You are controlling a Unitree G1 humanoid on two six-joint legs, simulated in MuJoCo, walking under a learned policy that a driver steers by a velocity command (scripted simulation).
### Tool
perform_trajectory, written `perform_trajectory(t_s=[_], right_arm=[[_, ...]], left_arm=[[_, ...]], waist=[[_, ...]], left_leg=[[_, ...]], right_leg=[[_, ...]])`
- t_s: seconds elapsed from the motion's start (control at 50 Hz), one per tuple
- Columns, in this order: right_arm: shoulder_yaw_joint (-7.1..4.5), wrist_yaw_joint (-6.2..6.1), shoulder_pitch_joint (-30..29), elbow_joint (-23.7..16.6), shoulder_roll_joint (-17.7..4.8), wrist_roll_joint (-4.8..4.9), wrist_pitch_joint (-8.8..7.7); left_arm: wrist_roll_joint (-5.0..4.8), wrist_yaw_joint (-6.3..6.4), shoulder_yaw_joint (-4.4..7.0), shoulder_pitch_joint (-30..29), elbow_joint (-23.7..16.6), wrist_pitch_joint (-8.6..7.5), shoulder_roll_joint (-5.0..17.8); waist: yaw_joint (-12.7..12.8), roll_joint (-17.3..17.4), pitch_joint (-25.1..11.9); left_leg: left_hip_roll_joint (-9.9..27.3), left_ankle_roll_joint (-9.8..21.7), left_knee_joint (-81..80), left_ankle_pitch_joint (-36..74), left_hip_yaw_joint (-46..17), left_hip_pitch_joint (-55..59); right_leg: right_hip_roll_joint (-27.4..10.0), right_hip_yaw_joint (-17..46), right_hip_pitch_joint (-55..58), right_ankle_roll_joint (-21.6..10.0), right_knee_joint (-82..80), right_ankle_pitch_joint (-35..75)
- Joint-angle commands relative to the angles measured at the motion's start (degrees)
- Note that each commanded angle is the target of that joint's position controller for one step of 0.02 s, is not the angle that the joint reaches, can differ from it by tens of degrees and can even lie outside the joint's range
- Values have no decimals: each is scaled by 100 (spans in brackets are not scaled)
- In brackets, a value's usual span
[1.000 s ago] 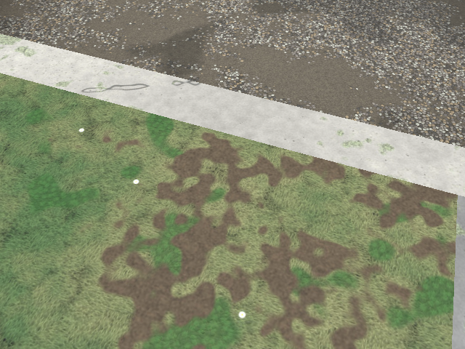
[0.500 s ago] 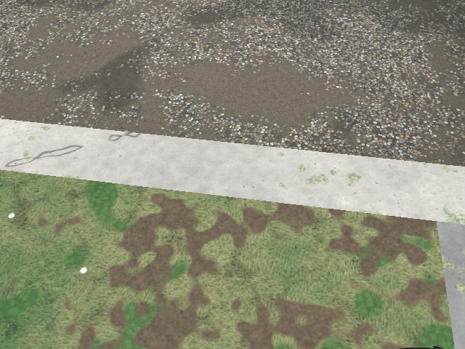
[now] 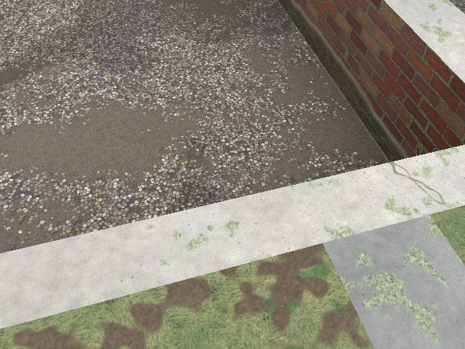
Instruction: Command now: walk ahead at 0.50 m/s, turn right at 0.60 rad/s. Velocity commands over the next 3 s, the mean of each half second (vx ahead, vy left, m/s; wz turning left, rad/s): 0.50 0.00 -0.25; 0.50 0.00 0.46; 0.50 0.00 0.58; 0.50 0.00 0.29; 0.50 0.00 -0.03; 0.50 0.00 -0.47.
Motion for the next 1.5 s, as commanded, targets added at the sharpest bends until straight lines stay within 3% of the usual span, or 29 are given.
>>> perform_trajectory(t_s=[0.02,0.08,0.12,0.14,0.16,0.18,0.22,0.26,0.46,0.58,0.62,0.66,0.7,0.72,0.74,0.78,0.84,0.9,0.98,1.12,1.18,1.2,1.22,1.24,1.26,1.28,1.3,1.34,1.5], right_arm=[[-213,-46,-49,-264,-901,5,-32],[-257,-94,78,-145,-1124,-8,95],[-247,-92,-5,-189,-1197,27,184],[-162,-54,36,-442,-898,53,181],[-96,32,-38,-884,-500,16,152],[-165,32,-641,-984,-905,-57,135],[-37,48,-505,-789,-584,41,83],[-15,77,-159,-554,-520,-96,251],[-80,177,-1133,-639,-378,-56,387],[83,157,-1878,-876,-26,-136,417],[81,139,-1700,-897,-28,-127,395],[-6,68,-716,-688,-220,-111,357],[-254,-61,872,-290,-766,-130,263],[-429,-117,827,-310,-1464,40,323],[-480,-64,817,-421,-1642,249,401],[-284,-162,152,-493,-890,153,563],[-155,-218,-310,-578,-609,1,446],[-181,-217,-274,-677,-803,82,228],[-154,-211,104,-791,-765,270,327],[-229,-254,347,-1169,-863,-13,550],[-278,-303,-42,-1295,-1020,116,695],[-293,-286,-449,-1438,-1053,217,642],[-230,-239,-583,-1677,-812,338,607],[-177,-236,-116,-1757,-503,396,593],[-233,-247,-112,-1687,-798,111,624],[-248,-248,-504,-1680,-840,7,657],[-243,-238,-794,-1708,-826,54,684],[-187,-225,-710,-1697,-577,74,857],[-105,-263,-1185,-1774,-494,86,1070]], left_arm=[[20,-48,3,-669,-585,-83,211],[81,23,63,-463,-586,-84,317],[123,146,219,1084,-97,-179,525],[137,253,412,1903,85,-184,1085],[-75,290,553,1658,-44,-141,1725],[-164,327,543,1833,-84,-95,1559],[-158,424,281,1333,123,-152,720],[-149,453,130,939,155,-266,395],[-166,495,105,1667,717,-557,521],[-139,686,-29,2068,985,-541,365],[-118,766,-29,2125,1064,-496,491],[-76,821,18,1769,976,-445,729],[-223,769,64,1106,668,-446,889],[-102,681,-70,1504,406,-530,178],[-166,631,-70,1985,264,-522,375],[-112,617,-90,1005,-6,-570,531],[37,591,-144,1103,-122,-182,299],[28,593,-161,1088,-265,-27,241],[-21,702,-172,395,-550,24,164],[-130,643,-266,-368,-898,-213,142],[-135,542,-190,407,-736,-411,261],[-117,571,-148,1120,-540,-451,348],[-54,621,-15,1885,-444,-468,777],[-116,618,87,1858,-491,-349,1218],[-250,588,102,1495,-533,-240,1001],[-272,573,-14,1163,-625,-191,529],[-165,540,-62,1019,-650,-160,339],[-110,525,-119,634,-724,-194,194],[-35,387,-66,863,-560,-174,427]], waist=[[29,797,293],[179,885,53],[887,623,-864],[1157,-135,-1550],[773,-1420,-1988],[1111,-377,-1778],[554,188,-624],[172,160,-408],[451,48,300],[714,28,475],[608,-78,278],[136,-401,-215],[-809,-16,-1056],[-173,1670,-1634],[-216,1045,-2667],[-77,242,-768],[597,88,39],[684,469,-208],[374,592,-315],[-111,849,-331],[269,987,-289],[738,778,-517],[1032,-62,-1223],[710,-1336,-1603],[564,-1297,-1262],[555,-615,-674],[512,-307,-406],[208,-512,-303],[189,-395,-546]], left_leg=[[1513,635,-381,2340,-346,-112],[1581,513,658,4565,-7,331],[1397,361,2878,5019,262,-154],[1133,119,4682,2925,295,-1674],[-29,-207,6513,-1487,-298,-3809],[149,-173,6771,-1217,-1245,-4436],[649,-74,5911,-441,-1258,-4098],[816,-90,5260,-355,-1302,-3303],[372,60,3923,1368,-1580,-4305],[74,300,2552,1585,-731,-4149],[-261,471,2320,1167,-349,-3557],[-599,749,2278,668,-284,-2393],[-140,1286,1270,1918,-1284,-100],[1449,1777,1721,4896,-3595,1639],[2069,2701,1320,4501,-4901,2328],[1594,2304,480,1613,-4163,482],[830,1717,97,1283,-3337,-1654],[443,1680,167,2217,-2880,-2100],[287,1412,689,2718,-2990,-1622],[423,1459,1329,2837,-3726,-859],[268,1177,1846,3542,-3927,-1145],[88,933,2519,3439,-3776,-1587],[-324,620,4084,2139,-3156,-2155],[-1208,424,5570,-1863,-2231,-3483],[-919,390,6121,-1810,-2214,-4168],[-740,303,6452,-1292,-2243,-4298],[-639,164,6503,-985,-2179,-4253],[-445,-108,6309,-685,-2074,-3881],[-185,-241,5283,187,-1924,-3769]], right_leg=[[67,-374,243,-178,-658,-153],[514,-705,901,-500,-1040,-1026],[986,-687,2806,-834,-1631,-903],[-119,873,4451,-1186,-1938,-1716],[-1553,4048,5608,-1903,-2700,-1285],[-1522,3898,5557,-1942,-2876,-355],[-1142,2237,4109,-1525,-2838,1087],[-730,1507,3211,-1168,-3145,1359],[-650,174,3523,-729,-3817,1730],[-774,-469,4310,-440,-3347,3617],[-774,-676,4498,-321,-2682,5198],[-787,-777,4278,-237,-1354,6302],[-321,-995,2827,-83,1687,3835],[819,-841,760,178,3861,-2513],[795,510,-113,234,4779,-2424],[252,460,-845,253,4217,-1841],[-53,432,-8,395,2940,-1739],[-21,175,325,508,2097,-1081],[-9,124,-31,450,986,46],[354,177,-110,345,-263,-525],[608,341,1196,64,-1027,-1274],[508,535,2291,-75,-1559,-611],[-451,1525,3647,-318,-1779,-159],[-1748,3431,4476,-874,-2250,-152],[-1968,4303,3873,-1087,-2361,-765],[-1779,3712,3263,-1042,-2340,-908],[-1538,3071,2777,-966,-2378,-770],[-1177,2039,2092,-738,-2397,152],[-1099,624,2049,-619,-2180,985]])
